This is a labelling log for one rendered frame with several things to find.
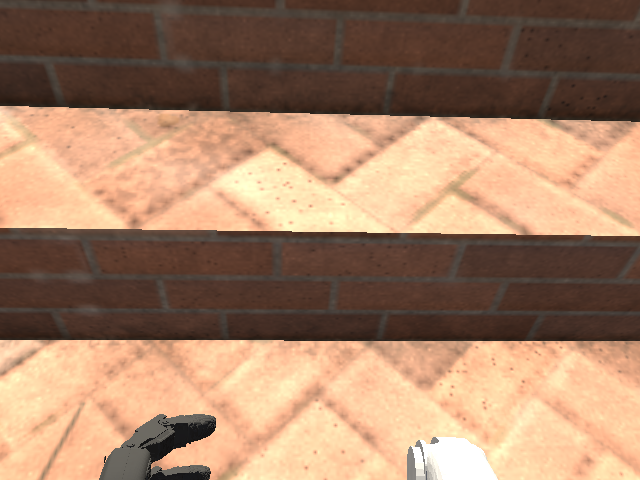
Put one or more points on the robot left hand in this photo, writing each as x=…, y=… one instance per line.
x=154, y=440

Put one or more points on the right robot thigh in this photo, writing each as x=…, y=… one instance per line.
x=447, y=458

